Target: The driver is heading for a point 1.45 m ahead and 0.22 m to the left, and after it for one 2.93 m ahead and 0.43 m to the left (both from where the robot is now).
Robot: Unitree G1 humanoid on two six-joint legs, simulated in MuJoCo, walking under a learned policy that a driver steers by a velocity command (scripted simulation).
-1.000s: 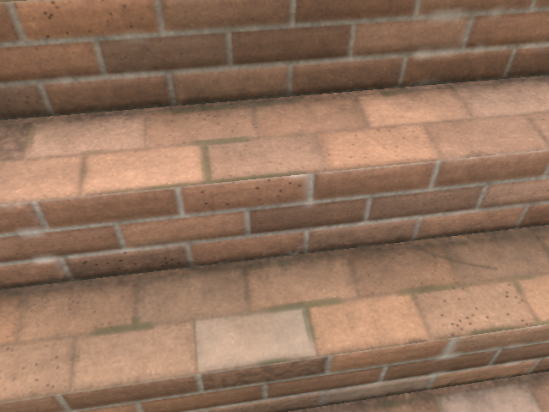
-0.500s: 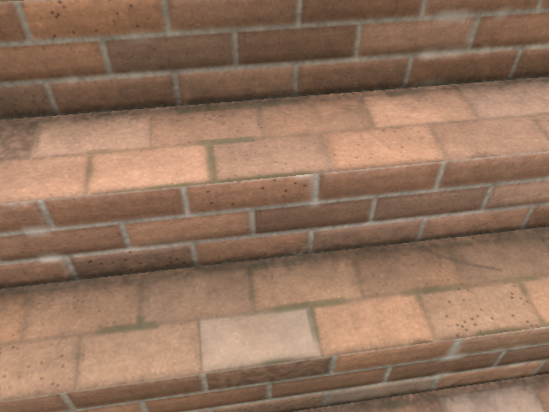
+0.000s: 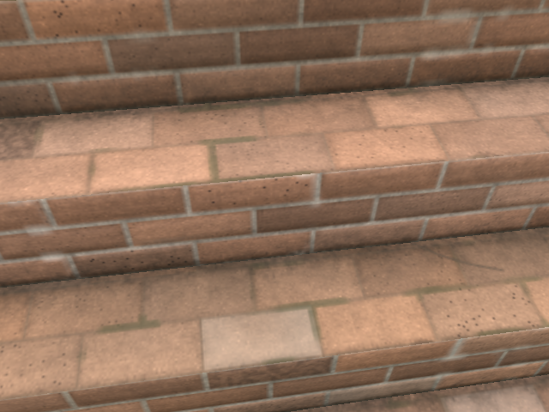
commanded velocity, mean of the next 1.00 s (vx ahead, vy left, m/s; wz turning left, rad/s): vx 0.50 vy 0.00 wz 0.00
